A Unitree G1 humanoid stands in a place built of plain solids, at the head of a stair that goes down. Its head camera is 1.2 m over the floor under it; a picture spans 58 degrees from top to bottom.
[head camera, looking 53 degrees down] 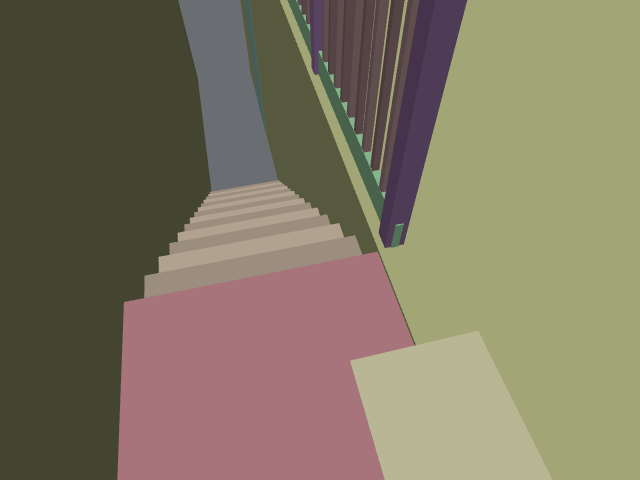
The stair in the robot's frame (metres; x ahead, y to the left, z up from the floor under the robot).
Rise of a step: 0.20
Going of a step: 0.23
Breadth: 0.84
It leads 13 degrees to the left of straight ahead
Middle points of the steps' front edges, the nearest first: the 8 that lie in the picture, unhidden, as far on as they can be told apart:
0.76 0.21 0.00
0.98 0.26 -0.19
1.20 0.32 -0.39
1.43 0.37 -0.59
1.65 0.42 -0.78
1.87 0.47 -0.98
2.09 0.53 -1.18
2.31 0.58 -1.37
